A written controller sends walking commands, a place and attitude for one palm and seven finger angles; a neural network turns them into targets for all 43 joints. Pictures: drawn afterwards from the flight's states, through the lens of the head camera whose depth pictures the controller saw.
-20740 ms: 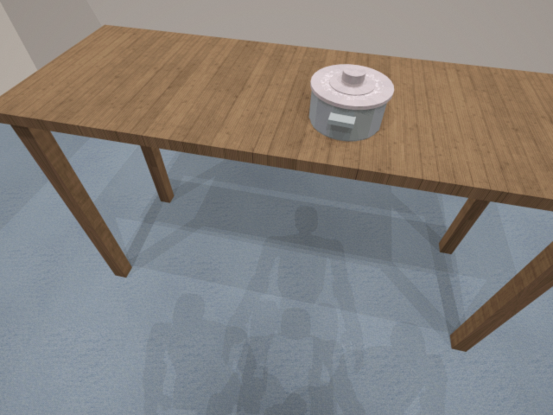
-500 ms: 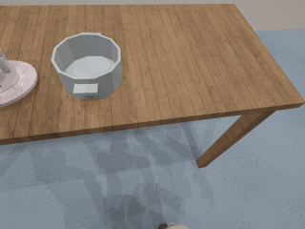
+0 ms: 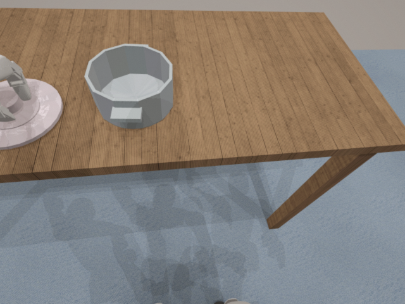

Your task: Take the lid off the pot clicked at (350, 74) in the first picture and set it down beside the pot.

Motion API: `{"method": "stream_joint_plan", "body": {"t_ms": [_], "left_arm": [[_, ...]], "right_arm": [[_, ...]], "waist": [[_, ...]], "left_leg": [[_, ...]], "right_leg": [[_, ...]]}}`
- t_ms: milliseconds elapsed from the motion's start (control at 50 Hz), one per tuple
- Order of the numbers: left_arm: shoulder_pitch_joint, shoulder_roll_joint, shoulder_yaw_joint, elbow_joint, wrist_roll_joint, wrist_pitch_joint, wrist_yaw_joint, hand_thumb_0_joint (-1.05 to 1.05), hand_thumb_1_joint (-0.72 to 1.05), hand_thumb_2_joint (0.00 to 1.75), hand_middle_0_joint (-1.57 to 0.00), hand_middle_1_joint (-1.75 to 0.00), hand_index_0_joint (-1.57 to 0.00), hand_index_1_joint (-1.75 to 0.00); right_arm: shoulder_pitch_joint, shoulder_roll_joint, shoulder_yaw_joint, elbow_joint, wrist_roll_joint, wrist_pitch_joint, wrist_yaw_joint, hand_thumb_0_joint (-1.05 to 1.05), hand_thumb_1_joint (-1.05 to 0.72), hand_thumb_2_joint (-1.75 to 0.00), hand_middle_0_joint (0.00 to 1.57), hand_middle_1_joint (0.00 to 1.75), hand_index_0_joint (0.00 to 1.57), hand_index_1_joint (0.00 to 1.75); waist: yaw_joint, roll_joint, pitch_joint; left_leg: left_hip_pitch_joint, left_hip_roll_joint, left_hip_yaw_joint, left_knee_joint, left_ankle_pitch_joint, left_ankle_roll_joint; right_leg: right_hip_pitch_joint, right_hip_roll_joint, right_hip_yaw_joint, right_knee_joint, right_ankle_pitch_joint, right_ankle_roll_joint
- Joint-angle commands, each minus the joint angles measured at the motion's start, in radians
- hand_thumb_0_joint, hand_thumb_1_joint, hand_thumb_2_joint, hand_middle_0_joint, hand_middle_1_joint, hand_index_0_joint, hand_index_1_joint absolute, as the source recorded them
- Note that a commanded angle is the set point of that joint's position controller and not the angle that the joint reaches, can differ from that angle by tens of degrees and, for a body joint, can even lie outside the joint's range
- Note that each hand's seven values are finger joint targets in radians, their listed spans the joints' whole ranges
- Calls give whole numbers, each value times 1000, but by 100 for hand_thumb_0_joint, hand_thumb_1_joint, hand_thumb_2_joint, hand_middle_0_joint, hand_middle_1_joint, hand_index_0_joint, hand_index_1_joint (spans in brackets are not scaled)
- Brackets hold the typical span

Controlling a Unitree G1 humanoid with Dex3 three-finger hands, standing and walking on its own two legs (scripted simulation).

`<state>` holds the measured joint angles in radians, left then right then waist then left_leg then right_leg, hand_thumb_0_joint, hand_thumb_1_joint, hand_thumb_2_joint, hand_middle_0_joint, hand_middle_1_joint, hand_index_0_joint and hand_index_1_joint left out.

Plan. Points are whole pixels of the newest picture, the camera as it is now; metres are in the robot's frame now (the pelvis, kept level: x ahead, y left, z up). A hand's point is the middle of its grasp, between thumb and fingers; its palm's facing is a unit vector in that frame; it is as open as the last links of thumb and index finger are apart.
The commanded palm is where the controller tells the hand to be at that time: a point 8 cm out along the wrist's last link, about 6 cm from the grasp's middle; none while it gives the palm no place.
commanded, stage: open the fingers wide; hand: left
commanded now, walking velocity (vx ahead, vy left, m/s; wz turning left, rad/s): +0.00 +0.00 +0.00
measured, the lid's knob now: (6, 102) +0.49 +0.35 +0.09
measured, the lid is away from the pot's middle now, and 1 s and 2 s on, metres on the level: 0.24 0.24 0.24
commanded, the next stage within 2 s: raise the empty hand in 0.78 s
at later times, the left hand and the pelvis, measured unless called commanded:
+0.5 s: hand out of the picture +0.48 +0.34 +0.12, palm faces -0.41 -0.13 -0.90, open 9.9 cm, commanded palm +0.50 +0.34 +0.17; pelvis +0.00 +0.01 +0.00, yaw +0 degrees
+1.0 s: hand out of the picture +0.48 +0.34 +0.12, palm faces -0.41 -0.12 -0.91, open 11.0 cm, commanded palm +0.50 +0.34 +0.19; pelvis +0.00 +0.01 +0.00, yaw +0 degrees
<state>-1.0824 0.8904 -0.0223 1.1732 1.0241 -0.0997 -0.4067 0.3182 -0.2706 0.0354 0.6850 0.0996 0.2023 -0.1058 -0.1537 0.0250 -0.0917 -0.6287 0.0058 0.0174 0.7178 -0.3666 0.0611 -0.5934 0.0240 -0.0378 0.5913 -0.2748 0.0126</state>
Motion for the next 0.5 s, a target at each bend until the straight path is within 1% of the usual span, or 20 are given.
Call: {"method": "stream_joint_plan", "body": {"t_ms": [0, 20, 40, 60, 100, 120, 140, 160, 200, 220, 240, 280, 300, 320, 340, 360, 400, 420, 440, 480], "left_arm": [[-511, 295, 45, -223, -21, -16, 40, 0, 41, 72, -61, -106, -62, -103], [-524, 288, 35, -212, -29, -14, 37, 0, 40, 71, -60, -105, -61, -102], [-530, 276, 27, -233, -45, -16, 32, 0, 38, 71, -59, -104, -59, -102], [-534, 311, 56, -237, -45, -18, 35, 0, 36, 71, -57, -103, -58, -101], [-552, 288, 32, -247, -42, -20, 38, 0, 32, 70, -55, -102, -56, -100], [-517, 265, 17, -196, -40, -16, 37, 0, 31, 69, -54, -101, -54, -99], [-521, 265, 17, -221, -42, -20, 34, 0, 29, 69, -52, -101, -53, -99], [-508, 265, 17, -194, -35, -17, 37, 0, 27, 68, -51, -100, -52, -98], [-497, 269, 14, -156, -30, -13, 40, 0, 24, 67, -49, -98, -50, -97], [-510, 262, 3, -157, -30, -9, 39, 0, 22, 67, -48, -97, -48, -96], [-516, 238, -12, -179, -35, -12, 37, 0, 20, 67, -47, -96, -47, -95], [-506, 269, 9, -151, -21, -8, 41, 0, 16, 67, -45, -95, -45, -94], [-533, 287, 21, -190, -21, -9, 42, 0, 14, 66, -44, -94, -44, -93], [-557, 302, 35, -225, -19, -14, 44, 0, 12, 66, -42, -93, -43, -92], [-553, 279, 24, -245, -24, -21, 41, 0, 10, 66, -41, -92, -42, -91], [-533, 305, 53, -228, -21, -23, 41, 0, 8, 66, -40, -91, -40, -90], [-507, 289, 46, -195, -31, -18, 34, 0, 5, 65, -38, -89, -38, -89], [-487, 285, 41, -162, -32, -12, 32, 0, 3, 65, -37, -88, -37, -88], [-482, 294, 49, -178, -37, -14, 33, 0, 1, 65, -36, -87, -36, -87], [-499, 275, 30, -168, -23, -6, 37, 0, -2, 66, -35, -85, -35, -85]], "right_arm": [[124, -190, -65, -34, -9, -8, -14, 0, -90, -90, 20, 30, 20, 30], [122, -195, -63, -31, -7, -7, -16, 0, -90, -90, 20, 30, 20, 30], [115, -195, -62, -32, -4, -8, -18, 0, -90, -90, 20, 30, 20, 30], [118, -196, -64, -31, -7, -6, -19, 0, -90, -90, 20, 30, 20, 30], [114, -195, -63, -29, -7, -6, -20, 0, -90, -90, 20, 30, 20, 30], [115, -192, -61, -26, -4, -7, -19, 0, -90, -90, 20, 30, 20, 30], [111, -197, -61, -23, -3, -7, -19, 0, -90, -90, 20, 30, 20, 30], [113, -195, -61, -23, -4, -4, -17, 0, -90, -90, 20, 30, 20, 30], [115, -198, -56, -22, -4, -3, -19, 0, -90, -90, 20, 30, 20, 30], [113, -200, -54, -22, -2, -3, -18, 0, -90, -90, 20, 30, 20, 30], [112, -200, -56, -21, -1, -4, -17, 0, -90, -90, 20, 30, 20, 30], [122, -201, -56, -23, -3, -3, -16, 0, -90, -90, 20, 30, 20, 30], [125, -202, -58, -24, -6, -1, -16, 0, -90, -90, 20, 30, 20, 30], [129, -201, -63, -27, -9, -1, -15, 0, -90, -90, 20, 30, 20, 30], [127, -198, -64, -30, -9, -2, -14, 0, -90, -90, 20, 30, 20, 30], [138, -196, -67, -27, -13, 0, -12, 0, -90, -90, 20, 30, 20, 30], [142, -197, -68, -27, -13, 5, -10, 0, -90, -90, 20, 30, 20, 30], [139, -197, -67, -29, -10, 7, -10, 0, -90, -90, 20, 30, 20, 30], [137, -201, -64, -28, -7, 9, -11, 0, -90, -90, 20, 30, 20, 30], [142, -199, -66, -27, -10, 10, -7, 0, -90, -90, 20, 30, 20, 30]], "waist": [[-6, 198, -431], [-17, 161, -411], [-13, 163, -419], [-11, 157, -439], [-15, 174, -436], [-16, 156, -402], [-12, 172, -407], [-12, 167, -404], [-16, 134, -363], [-18, 143, -343], [-12, 161, -357], [-10, 152, -371], [-9, 167, -401], [-4, 183, -450], [2, 226, -468], [6, 205, -486], [-2, 162, -455], [-4, 142, -426], [3, 145, -428], [0, 162, -400]], "left_leg": [[436, 0, -56, -28, 606, -6], [411, 0, -55, -36, 562, 1], [410, -1, -50, -39, 572, 5], [410, -2, -50, -38, 561, 6], [413, -4, -52, -41, 564, 6], [395, -8, -52, -40, 543, 6], [415, 1, -55, -41, 584, 0], [405, -3, -54, -36, 562, 0], [356, -9, -50, -43, 497, 4], [342, -8, -51, -51, 473, 2], [371, -4, -55, -51, 522, -1], [363, -6, -56, -43, 509, -3], [378, -5, -58, -43, 522, -3], [411, -3, -66, -41, 560, -9], [454, 0, -70, -33, 641, -20], [464, 2, -76, -24, 675, -25], [436, 2, -70, -25, 666, -20], [400, -3, -59, -28, 618, -11], [396, -2, -58, -32, 638, -15], [394, -1, -63, -40, 609, -18]], "right_leg": [[49, 57, -13, -37, 244, -34], [54, 55, -15, -41, 236, -32], [75, 52, -13, -41, 255, -33], [86, 52, -7, -39, 258, -30], [77, 51, -9, -39, 260, -33], [65, 53, -12, -42, 242, -34], [60, 52, -17, -38, 250, -36], [50, 54, -13, -36, 234, -34], [54, 54, -15, -36, 217, -36], [48, 52, -17, -38, 205, -39], [43, 53, -22, -34, 215, -42], [39, 55, -19, -29, 204, -41], [49, 55, -16, -28, 214, -40], [56, 55, -16, -25, 224, -41], [41, 59, -22, -21, 239, -45], [46, 62, -20, -17, 247, -41], [45, 63, -22, -22, 252, -37], [54, 62, -17, -26, 248, -36], [69, 60, -21, -22, 261, -39], [40, 62, -23, -27, 232, -42]]}}
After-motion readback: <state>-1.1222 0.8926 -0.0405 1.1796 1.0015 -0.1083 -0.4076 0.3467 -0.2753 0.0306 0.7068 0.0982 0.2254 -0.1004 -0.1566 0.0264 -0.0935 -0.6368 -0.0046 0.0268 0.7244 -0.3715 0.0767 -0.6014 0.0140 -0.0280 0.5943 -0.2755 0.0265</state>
